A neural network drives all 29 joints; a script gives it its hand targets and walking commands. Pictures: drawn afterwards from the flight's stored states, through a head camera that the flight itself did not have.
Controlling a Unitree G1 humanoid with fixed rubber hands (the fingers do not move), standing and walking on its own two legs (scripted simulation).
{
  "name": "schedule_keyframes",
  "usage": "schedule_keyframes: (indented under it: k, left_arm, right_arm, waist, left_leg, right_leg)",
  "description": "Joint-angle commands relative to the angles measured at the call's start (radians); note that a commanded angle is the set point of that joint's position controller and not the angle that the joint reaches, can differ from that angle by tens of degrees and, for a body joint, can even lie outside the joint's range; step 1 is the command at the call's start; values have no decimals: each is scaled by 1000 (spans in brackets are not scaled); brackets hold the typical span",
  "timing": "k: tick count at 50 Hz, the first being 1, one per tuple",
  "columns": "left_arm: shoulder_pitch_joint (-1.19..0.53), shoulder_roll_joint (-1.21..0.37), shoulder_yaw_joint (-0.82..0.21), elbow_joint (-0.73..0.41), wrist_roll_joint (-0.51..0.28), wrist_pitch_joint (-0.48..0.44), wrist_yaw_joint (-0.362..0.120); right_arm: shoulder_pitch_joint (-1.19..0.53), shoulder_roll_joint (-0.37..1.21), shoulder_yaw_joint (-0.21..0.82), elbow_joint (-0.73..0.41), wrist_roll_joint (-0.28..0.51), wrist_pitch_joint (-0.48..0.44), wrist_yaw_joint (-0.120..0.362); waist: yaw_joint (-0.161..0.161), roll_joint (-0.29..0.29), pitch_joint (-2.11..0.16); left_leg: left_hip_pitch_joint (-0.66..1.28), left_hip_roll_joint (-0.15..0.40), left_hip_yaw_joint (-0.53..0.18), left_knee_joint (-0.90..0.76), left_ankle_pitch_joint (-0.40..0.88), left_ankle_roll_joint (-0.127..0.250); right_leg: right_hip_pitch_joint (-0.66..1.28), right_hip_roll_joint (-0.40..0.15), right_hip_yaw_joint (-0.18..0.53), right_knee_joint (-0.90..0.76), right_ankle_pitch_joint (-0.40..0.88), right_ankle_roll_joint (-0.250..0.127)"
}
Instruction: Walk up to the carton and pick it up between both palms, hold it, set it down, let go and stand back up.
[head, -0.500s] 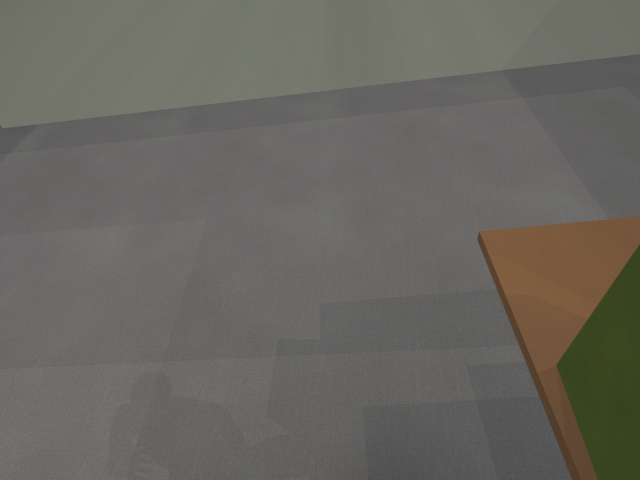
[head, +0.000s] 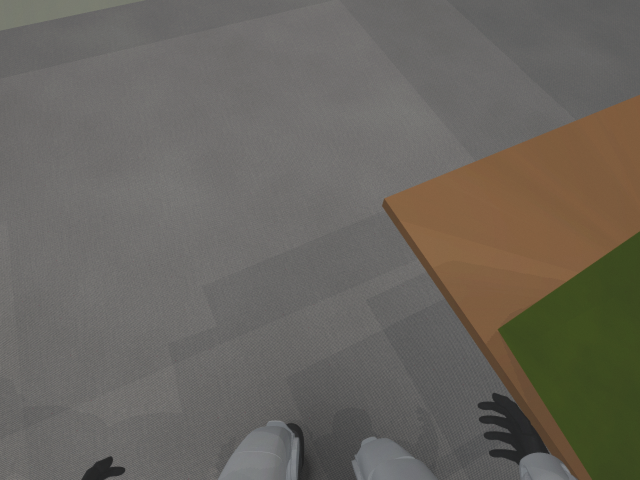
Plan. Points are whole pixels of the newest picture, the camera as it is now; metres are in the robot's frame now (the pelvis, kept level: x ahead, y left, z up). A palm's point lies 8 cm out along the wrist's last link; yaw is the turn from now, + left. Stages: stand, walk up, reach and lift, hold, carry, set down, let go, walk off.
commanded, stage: walk up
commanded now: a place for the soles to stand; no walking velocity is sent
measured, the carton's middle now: out of the picture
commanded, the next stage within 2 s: none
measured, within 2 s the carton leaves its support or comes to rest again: neither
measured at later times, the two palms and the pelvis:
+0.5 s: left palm out of the picture +0.07 +0.33 -0.10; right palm out of the picture -0.06 -0.22 -0.10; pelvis -0.04 +0.07 +0.01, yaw -25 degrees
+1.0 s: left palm out of the picture +0.07 +0.25 -0.10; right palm out of the picture -0.22 -0.21 -0.09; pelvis -0.08 +0.04 +0.01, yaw -44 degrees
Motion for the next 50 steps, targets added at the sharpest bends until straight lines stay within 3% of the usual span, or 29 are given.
schedule_keyframes:
  k: [1,2,3,4,6,9,11,16,18,21,25,27,29,30,31,32,33,34,35,36,37,38,40,41,44,46,48,49,50]
  left_arm:
    - [212,130,50,19,15,33,5]
    - [157,127,49,-3,18,32,-8]
    - [140,107,44,-2,12,31,-22]
    - [157,88,36,4,12,35,-33]
    - [187,70,21,25,7,34,-42]
    - [185,80,19,50,12,28,-49]
    - [169,100,25,61,17,29,-56]
    - [140,106,18,69,14,28,-80]
    - [153,100,18,82,8,28,-94]
    - [169,81,19,97,0,29,-114]
    - [238,39,25,137,-12,27,-134]
    - [310,7,30,168,-14,27,-136]
    - [390,19,42,224,-8,26,-122]
    - [354,36,48,226,-10,26,-101]
    - [246,74,46,195,-2,29,-82]
    - [120,75,23,168,-6,28,-63]
    - [89,140,37,152,-7,23,-48]
    - [33,181,40,138,5,12,-33]
    - [-29,183,45,120,14,2,-29]
    - [-73,158,39,104,21,-7,-29]
    - [-65,128,33,98,28,-16,-32]
    - [4,101,24,111,27,-24,-35]
    - [169,67,20,169,19,-36,-37]
    - [221,73,23,195,16,-41,-37]
    - [293,76,23,210,29,-52,-27]
    - [292,78,24,191,33,-54,-24]
    - [226,98,30,155,30,-45,-29]
    - [159,105,27,132,28,-40,-32]
    - [118,89,22,109,23,-33,-38]
  right_arm:
    - [63,-109,-36,-119,-14,0,-22]
    - [81,-114,-44,-112,-20,1,-22]
    - [60,-121,-44,-102,-24,0,-19]
    - [51,-134,-51,-96,-28,-4,-20]
    - [43,-143,-58,-109,-24,-13,-21]
    - [60,-144,-67,-127,-28,-26,-14]
    - [78,-155,-77,-119,-31,-31,-14]
    - [152,-194,-98,-92,-43,-34,-20]
    - [165,-212,-106,-76,-50,-33,-31]
    - [154,-227,-117,-60,-54,-29,-45]
    - [110,-238,-131,-31,-61,-20,-61]
    - [26,-233,-136,-29,-61,-11,-60]
    - [4,-184,-120,-22,-35,4,-49]
    - [29,-137,-103,-15,-9,14,-35]
    - [31,-91,-90,-23,21,25,-18]
    - [41,-134,-108,-31,27,34,-10]
    - [87,-148,-115,-35,25,37,-4]
    - [97,-153,-115,-38,16,36,2]
    - [123,-161,-117,-30,10,27,4]
    - [184,-176,-113,10,4,15,7]
    - [220,-184,-108,32,1,3,15]
    - [218,-176,-100,32,-2,-11,21]
    - [143,-147,-92,-10,-10,-24,30]
    - [120,-129,-86,-34,-9,-27,33]
    - [93,-86,-71,-77,-2,-35,37]
    - [93,-66,-69,-100,-1,-39,33]
    - [154,-66,-78,-101,-1,-37,26]
    - [202,-68,-82,-102,-4,-37,21]
    - [261,-86,-88,-88,-11,-40,14]
  waist:
    - [-20,133,-281]
    - [-33,111,-255]
    - [-27,108,-254]
    - [-17,129,-267]
    - [-1,173,-287]
    - [-11,225,-252]
    - [-18,231,-207]
    - [-37,152,-168]
    - [-29,119,-181]
    - [-8,124,-185]
    - [43,138,-223]
    - [100,114,-208]
    - [156,-90,-153]
    - [168,-256,-66]
    - [148,-440,50]
    - [71,-275,137]
    - [45,-257,119]
    - [19,-242,105]
    - [-5,-242,74]
    - [-36,-220,33]
    - [-42,-170,-14]
    - [-25,-113,-55]
    - [39,-11,-84]
    - [61,11,-80]
    - [94,15,-149]
    - [97,0,-176]
    - [74,-75,-164]
    - [32,-130,-143]
    - [1,-116,-132]
  left_leg:
    - [290,337,-234,-170,449,57]
    - [252,291,-175,-188,395,16]
    - [253,261,-113,-197,329,5]
    - [301,260,-96,-210,243,-10]
    - [370,266,-64,-236,108,-19]
    - [299,310,-74,-332,-200,-12]
    - [259,341,-78,-378,-315,-25]
    - [261,422,-56,-420,-422,-1]
    - [246,461,-39,-450,-471,6]
    - [214,489,6,-477,-510,33]
    - [133,501,82,-478,-540,57]
    - [23,497,138,-413,-548,49]
    - [-103,393,221,-133,-593,6]
    - [-177,277,264,140,-624,-23]
    - [-250,132,273,510,-562,-64]
    - [-276,132,115,585,-421,-82]
    - [-265,129,89,577,-394,-85]
    - [-288,133,60,608,-340,-90]
    - [-261,121,61,645,-277,-90]
    - [-234,121,49,627,-194,-88]
    - [-190,116,55,588,-132,-85]
    - [-175,111,63,527,-118,-81]
    - [-220,107,65,419,-123,-87]
    - [-267,105,59,350,-129,-89]
    - [-326,89,37,163,-180,-93]
    - [-249,77,25,71,-214,-89]
    - [-90,58,17,39,-230,-75]
    - [4,66,-1,-1,-214,-62]
    - [140,55,8,-56,-156,-49]
  right_leg:
    - [-153,-80,-84,386,-63,12]
    - [-140,-73,-85,365,25,15]
    - [-158,-63,-100,374,76,15]
    - [-181,-60,-120,385,115,17]
    - [-213,-68,-153,377,161,19]
    - [-195,-108,-183,328,165,26]
    - [-185,-140,-203,277,158,22]
    - [-161,-189,-263,128,68,-18]
    - [-127,-198,-293,97,38,-40]
    - [-72,-205,-343,31,-12,-64]
    - [66,-199,-396,-38,-58,-112]
    - [180,-199,-388,-132,-60,-146]
    - [257,-161,-367,-336,-37,-185]
    - [151,-170,-236,-455,-132,-216]
    - [-92,-311,117,-640,-408,-256]
    - [-272,-360,226,-739,-492,-252]
    - [-303,-391,281,-827,-613,-279]
    - [-293,-394,276,-857,-630,-289]
    - [-280,-367,212,-831,-562,-302]
    - [-225,-312,126,-778,-468,-261]
    - [-158,-269,58,-721,-365,-227]
    - [-80,-246,52,-684,-293,-207]
    - [47,-264,120,-666,-250,-202]
    - [131,-277,148,-656,-214,-207]
    - [377,-302,173,-594,-47,-197]
    - [358,-310,195,-581,-21,-208]
    - [185,-287,182,-598,-117,-219]
    - [83,-289,186,-591,-132,-234]
    - [-38,-266,174,-580,-145,-217]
